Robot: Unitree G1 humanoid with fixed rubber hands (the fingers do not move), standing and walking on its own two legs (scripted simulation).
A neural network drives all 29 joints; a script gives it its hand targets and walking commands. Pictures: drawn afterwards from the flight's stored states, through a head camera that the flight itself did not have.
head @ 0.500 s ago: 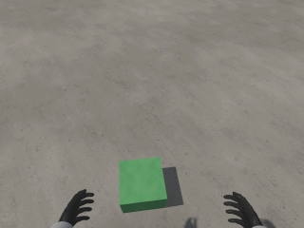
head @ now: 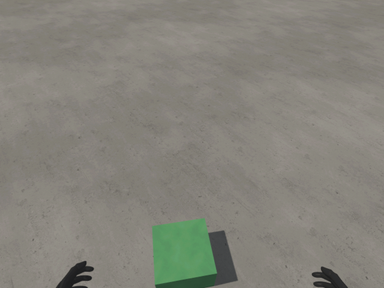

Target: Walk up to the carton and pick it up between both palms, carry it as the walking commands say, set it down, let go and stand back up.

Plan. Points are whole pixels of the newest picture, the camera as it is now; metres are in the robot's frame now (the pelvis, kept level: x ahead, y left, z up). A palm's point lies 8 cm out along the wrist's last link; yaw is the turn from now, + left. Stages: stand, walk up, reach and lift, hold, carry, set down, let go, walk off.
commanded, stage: stand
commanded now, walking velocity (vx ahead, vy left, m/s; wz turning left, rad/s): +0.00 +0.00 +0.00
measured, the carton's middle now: (182, 255) +0.45 +0.07 -0.68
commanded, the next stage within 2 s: none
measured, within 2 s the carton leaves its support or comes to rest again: neither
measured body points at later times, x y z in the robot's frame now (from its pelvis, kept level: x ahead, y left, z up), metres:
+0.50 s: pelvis +0.02 -0.02 +0.01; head +0.00 -0.02 +0.46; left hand +0.14 +0.28 -0.09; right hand +0.17 -0.32 -0.08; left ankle +0.00 +0.10 -0.73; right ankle -0.03 -0.14 -0.73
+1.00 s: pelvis -0.01 -0.02 +0.01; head -0.02 -0.03 +0.46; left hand +0.09 +0.30 -0.09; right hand +0.11 -0.33 -0.10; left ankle +0.00 +0.10 -0.73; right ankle -0.03 -0.14 -0.73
